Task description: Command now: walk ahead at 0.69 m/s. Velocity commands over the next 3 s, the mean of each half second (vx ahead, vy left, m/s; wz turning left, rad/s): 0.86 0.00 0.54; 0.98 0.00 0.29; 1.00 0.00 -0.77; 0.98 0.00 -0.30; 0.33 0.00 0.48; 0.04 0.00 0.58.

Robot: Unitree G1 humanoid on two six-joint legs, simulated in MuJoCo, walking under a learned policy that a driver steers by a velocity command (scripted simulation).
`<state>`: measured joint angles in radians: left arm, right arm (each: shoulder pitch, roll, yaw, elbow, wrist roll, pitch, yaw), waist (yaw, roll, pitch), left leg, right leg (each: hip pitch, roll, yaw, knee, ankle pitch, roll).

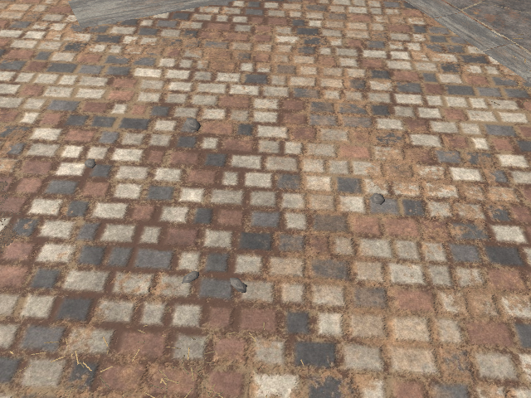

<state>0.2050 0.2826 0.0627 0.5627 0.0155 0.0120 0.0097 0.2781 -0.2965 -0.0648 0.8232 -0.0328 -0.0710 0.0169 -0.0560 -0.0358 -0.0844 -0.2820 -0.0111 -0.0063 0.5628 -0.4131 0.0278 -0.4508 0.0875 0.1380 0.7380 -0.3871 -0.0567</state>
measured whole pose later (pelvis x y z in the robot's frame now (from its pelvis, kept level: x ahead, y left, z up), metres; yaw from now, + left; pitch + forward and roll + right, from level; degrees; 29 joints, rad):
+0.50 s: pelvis +0.25 +0.02 +0.01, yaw +19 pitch +3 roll -3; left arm 0.34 0.29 0.05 0.71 0.04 -0.08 0.01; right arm 0.25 -0.33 -0.09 0.78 -0.03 0.00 0.06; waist 0.01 0.05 -0.03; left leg -0.64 0.04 0.01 1.22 -0.29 0.08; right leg -0.06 0.01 -0.11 0.35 -0.34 0.02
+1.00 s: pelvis +0.63 +0.27 +0.01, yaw +27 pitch -1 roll +1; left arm 0.23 0.27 0.02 0.79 0.00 -0.01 -0.05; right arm 0.41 -0.27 -0.04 0.86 -0.02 -0.11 0.02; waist -0.02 -0.03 0.04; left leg 0.06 -0.13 0.16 0.26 -0.32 0.13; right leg -0.77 -0.10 0.03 1.04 -0.03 -0.06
